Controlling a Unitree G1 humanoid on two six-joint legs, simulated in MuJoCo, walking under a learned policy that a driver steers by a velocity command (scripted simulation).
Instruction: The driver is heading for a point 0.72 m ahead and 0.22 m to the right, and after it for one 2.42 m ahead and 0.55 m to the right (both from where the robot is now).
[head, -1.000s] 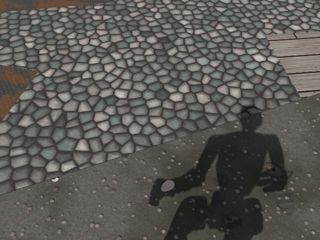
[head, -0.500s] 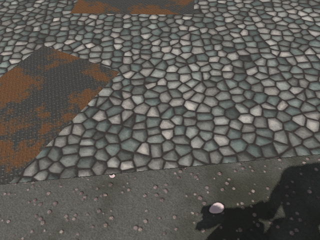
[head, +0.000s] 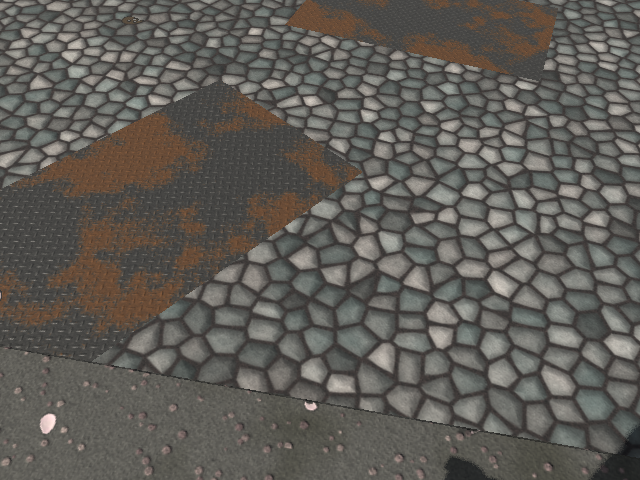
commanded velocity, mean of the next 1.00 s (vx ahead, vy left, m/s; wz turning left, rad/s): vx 0.49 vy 0.00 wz -0.23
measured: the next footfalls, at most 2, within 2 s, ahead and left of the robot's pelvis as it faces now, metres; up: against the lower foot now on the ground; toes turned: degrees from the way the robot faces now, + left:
right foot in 0.22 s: +0.33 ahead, -0.11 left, +0.00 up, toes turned +3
left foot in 0.66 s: +0.57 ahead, +0.11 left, +0.00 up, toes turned -5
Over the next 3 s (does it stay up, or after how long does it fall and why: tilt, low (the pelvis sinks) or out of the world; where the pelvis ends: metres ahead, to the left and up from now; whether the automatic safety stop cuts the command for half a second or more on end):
stays up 1.11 -0.14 -0.11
